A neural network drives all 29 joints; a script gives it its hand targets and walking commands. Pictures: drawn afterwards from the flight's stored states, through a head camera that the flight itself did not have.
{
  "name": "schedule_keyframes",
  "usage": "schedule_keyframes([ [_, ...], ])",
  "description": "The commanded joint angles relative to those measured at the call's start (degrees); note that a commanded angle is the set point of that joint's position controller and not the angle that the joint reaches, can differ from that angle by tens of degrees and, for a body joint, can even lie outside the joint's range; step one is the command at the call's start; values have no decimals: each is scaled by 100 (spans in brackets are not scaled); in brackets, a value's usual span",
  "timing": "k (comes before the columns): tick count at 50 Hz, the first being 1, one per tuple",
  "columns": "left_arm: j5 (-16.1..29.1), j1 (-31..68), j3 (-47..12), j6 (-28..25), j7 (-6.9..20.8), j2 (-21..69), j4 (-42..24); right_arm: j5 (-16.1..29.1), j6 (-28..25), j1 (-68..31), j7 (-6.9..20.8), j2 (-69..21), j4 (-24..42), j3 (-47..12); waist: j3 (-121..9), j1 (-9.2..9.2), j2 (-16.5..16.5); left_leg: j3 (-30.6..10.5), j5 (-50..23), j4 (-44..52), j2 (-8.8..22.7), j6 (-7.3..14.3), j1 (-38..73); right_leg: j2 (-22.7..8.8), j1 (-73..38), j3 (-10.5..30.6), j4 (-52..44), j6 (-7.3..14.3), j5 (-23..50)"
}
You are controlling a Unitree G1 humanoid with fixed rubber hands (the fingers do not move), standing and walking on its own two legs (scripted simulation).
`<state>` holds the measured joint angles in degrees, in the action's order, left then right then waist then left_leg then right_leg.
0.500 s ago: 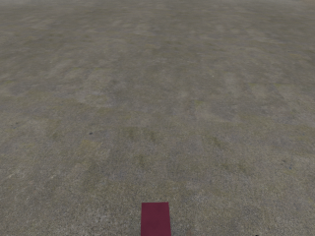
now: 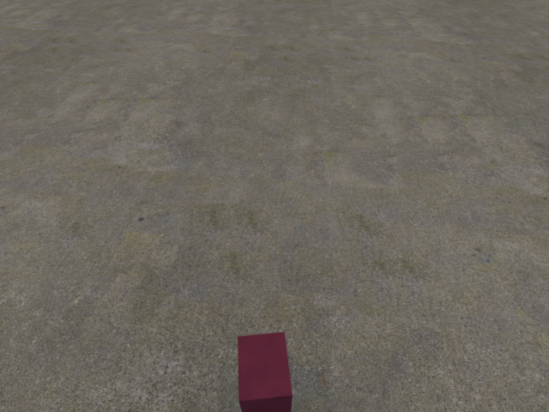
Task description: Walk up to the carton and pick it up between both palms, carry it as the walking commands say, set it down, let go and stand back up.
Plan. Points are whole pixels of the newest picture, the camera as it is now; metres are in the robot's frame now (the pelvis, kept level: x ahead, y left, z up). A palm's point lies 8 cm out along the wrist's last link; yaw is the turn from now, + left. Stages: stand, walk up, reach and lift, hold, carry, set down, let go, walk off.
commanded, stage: stand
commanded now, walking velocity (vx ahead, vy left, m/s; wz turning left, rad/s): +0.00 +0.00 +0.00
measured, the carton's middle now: (264, 374) +0.42 +0.04 -0.66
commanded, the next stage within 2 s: none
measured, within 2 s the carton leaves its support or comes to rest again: neither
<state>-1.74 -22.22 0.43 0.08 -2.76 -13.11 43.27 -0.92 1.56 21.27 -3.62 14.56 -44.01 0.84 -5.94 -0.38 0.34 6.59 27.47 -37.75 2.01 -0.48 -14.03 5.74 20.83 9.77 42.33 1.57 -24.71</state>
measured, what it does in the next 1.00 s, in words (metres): stands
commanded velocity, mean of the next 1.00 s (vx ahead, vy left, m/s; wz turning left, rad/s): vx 0.00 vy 0.00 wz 0.00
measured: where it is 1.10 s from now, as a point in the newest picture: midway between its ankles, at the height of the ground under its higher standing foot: outside the picture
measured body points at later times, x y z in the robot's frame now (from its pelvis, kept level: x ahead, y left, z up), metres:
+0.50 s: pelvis -0.02 +0.00 +0.01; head -0.03 -0.01 +0.46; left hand +0.03 +0.24 -0.12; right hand +0.00 -0.27 -0.13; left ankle -0.09 +0.11 -0.72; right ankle -0.03 -0.11 -0.72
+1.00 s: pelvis -0.01 +0.02 +0.01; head -0.02 +0.02 +0.46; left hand +0.03 +0.25 -0.13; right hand -0.03 -0.22 -0.14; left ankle -0.09 +0.11 -0.72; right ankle -0.03 -0.10 -0.72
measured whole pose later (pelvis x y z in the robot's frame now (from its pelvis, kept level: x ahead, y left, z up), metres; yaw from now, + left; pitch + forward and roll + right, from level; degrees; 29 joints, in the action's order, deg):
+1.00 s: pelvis -0.01 +0.02 +0.01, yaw -4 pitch +1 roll +0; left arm -0.7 -19.3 -0.5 0.4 -3.0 -9.5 53.8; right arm -1.1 1.0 22.1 -2.6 11.7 -54.6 0.0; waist -1.9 -0.6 -0.3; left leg 8.4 23.9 -30.7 0.4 1.8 -7.6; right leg 3.6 15.9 8.8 35.0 -0.2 -19.5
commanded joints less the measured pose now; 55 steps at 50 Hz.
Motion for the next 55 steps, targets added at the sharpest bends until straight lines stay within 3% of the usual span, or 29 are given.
schedule_keyframes([
  [1,25,-257,292,-125,-29,-1039,-311,32,-88,278,20,717,380,255,-96,-95,86,-328,-1377,262,128,206,386,-706,79,841,-930,236,2763],
  [2,2,-114,350,-151,-59,-1168,-289,1,-82,192,13,691,376,225,-128,-94,776,-340,-1305,243,131,246,596,-721,214,929,-917,320,3312],
  [4,-24,-457,197,-51,-65,-641,-82,-91,-99,275,-21,751,251,198,541,63,171,-360,-1525,355,176,185,274,-693,271,919,-929,373,3366],
  [8,-4,323,300,-100,-7,-787,-338,-51,-69,111,22,690,320,193,740,-163,-393,-734,-1930,980,617,368,754,-452,1257,429,-634,173,1792],
  [10,37,-130,204,-99,6,-492,-148,-120,-96,104,-71,834,127,193,458,8,-358,-926,-2577,1038,1032,662,600,-385,476,-38,-522,83,1433],
  [12,59,-228,123,-110,54,-391,-87,-74,-144,73,-16,1104,200,268,200,17,217,-679,-2432,885,832,611,503,-482,208,157,-605,153,2119],
  [15,81,-400,177,-91,5,-541,-67,-23,-75,216,-3,827,1,191,876,26,-296,-379,-1788,907,566,430,225,-515,482,377,-771,183,2264],
  [17,74,-495,128,-55,-17,-469,78,-110,10,284,19,838,-65,233,798,41,204,-297,-1986,697,399,308,493,-492,651,478,-705,202,2559],
  [19,77,-299,88,-47,50,-438,23,2,3,452,73,910,-100,252,449,-34,183,-139,-1414,650,210,187,603,-544,446,764,-961,215,2598],
  [21,-8,-369,187,-63,-12,-779,94,-66,80,404,-14,518,-105,178,725,-20,864,-159,-630,345,-16,143,415,-639,523,1161,-1264,383,2911],
  [23,-31,-444,253,-4,-102,-917,175,-5,116,619,21,270,-247,97,932,-39,660,-236,-198,368,-164,176,191,-899,318,1850,-1792,493,2241],
  [24,-35,-345,232,12,-80,-1017,232,-37,149,717,8,493,-322,141,900,-111,1330,-459,-325,430,-207,183,179,-941,366,2050,-2036,574,2123],
  [25,3,-244,126,-8,-32,-590,112,-23,127,727,3,466,-376,100,732,-80,690,-347,-411,498,-126,210,554,-930,641,1931,-1991,511,1596],
  [28,39,276,65,-41,-80,-409,208,-58,-11,700,47,450,-451,107,822,-318,17,-537,-1541,803,273,255,900,-662,708,1021,-1479,349,2349],
  [29,103,197,93,-27,-75,-301,147,-101,-64,525,40,689,-485,212,610,-132,52,-615,-1726,935,363,284,636,-413,235,618,-1160,280,2273],
  [30,120,-7,113,-15,-29,-344,242,-179,-56,331,11,452,-486,77,780,51,-794,-711,-2294,1192,550,404,797,-382,569,444,-802,149,2062],
  [31,98,-398,195,39,-22,-584,311,-81,-53,593,-10,421,-513,65,673,100,-173,-1034,-2486,1336,910,572,966,-220,651,204,-778,105,1182],
  [32,142,69,153,26,28,-372,231,-81,-73,629,20,560,-550,78,586,-44,-576,-1227,-3517,1348,1143,741,1004,-210,583,-128,-434,24,1176],
  [34,120,-122,199,56,60,-548,244,-32,-119,370,25,422,-512,28,550,80,-960,-1313,-3118,1542,1414,1036,589,-372,241,-290,-396,-116,804],
  [36,29,-491,105,80,76,-95,463,-60,-119,120,42,289,-518,-17,1037,245,-1014,-1040,-1371,1852,1071,823,-455,-436,-340,-233,-474,-68,888],
  [38,-18,-71,26,50,83,-43,508,-104,-85,172,42,417,-568,52,1626,48,196,-812,-993,1517,555,541,-898,-652,-334,210,-1122,106,2066],
  [39,4,-223,10,11,18,-156,602,-89,-74,409,85,779,-613,190,1386,-10,93,-483,-1121,1180,266,453,-444,-952,-208,570,-1466,264,2421],
  [40,30,-121,68,7,19,-207,700,-45,-95,439,67,456,-624,114,953,-68,701,-381,-1423,1040,260,312,268,-823,-85,524,-1268,258,2998],
  [42,74,-150,127,-79,6,-630,674,-16,-53,542,50,378,-837,100,779,1,230,-358,-2147,992,282,349,942,-800,101,560,-1250,264,3504],
  [43,93,-399,74,-68,8,-359,886,-30,-108,869,47,564,-904,113,496,-10,518,-380,-2351,841,344,310,985,-792,-305,396,-1232,165,3611],
  [46,146,-59,9,-57,-44,-130,813,17,-71,954,69,255,-1017,42,141,-125,312,-475,-3293,993,427,331,1092,-550,-498,124,-833,135,3397],
  [50,65,-329,138,68,-19,-508,1126,-64,-91,403,47,142,-962,-15,899,102,189,-294,-3002,1180,528,406,1047,-572,80,156,-1112,74,2775],
  [54,138,-127,-25,104,-61,80,1057,-40,17,892,-38,-31,-1238,-53,1144,25,-894,-254,-2366,1357,464,322,533,-676,-89,254,-1105,140,2092],
  [55,106,346,58,36,-24,-253,972,-6,4,682,-22,-119,-1219,-90,1251,-142,-964,-242,-2399,1285,421,288,687,-722,40,219,-1041,126,2642],
])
